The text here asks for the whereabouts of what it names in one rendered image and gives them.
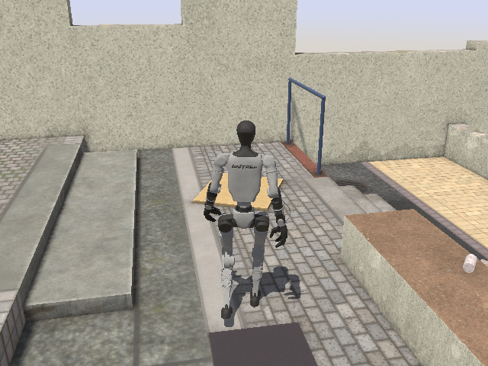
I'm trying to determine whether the robot right forearm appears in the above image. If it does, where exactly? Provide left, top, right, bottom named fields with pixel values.
left=271, top=187, right=286, bottom=227

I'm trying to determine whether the humanoid robot torso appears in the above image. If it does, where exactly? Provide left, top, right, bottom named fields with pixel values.
left=227, top=150, right=263, bottom=229

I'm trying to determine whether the robot right hand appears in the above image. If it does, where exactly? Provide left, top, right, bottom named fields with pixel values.
left=270, top=225, right=287, bottom=248

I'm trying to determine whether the robot left forearm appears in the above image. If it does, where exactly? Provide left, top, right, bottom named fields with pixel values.
left=204, top=183, right=217, bottom=210

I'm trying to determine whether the left robot upper arm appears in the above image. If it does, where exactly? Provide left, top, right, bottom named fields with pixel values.
left=209, top=153, right=230, bottom=194

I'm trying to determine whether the right robot upper arm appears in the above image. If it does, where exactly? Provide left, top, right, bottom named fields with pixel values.
left=261, top=154, right=279, bottom=198

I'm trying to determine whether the right robot thigh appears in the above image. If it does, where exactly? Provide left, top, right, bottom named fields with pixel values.
left=252, top=212, right=269, bottom=262

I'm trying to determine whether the robot left hand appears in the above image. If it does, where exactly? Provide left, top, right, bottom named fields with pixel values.
left=204, top=207, right=221, bottom=222

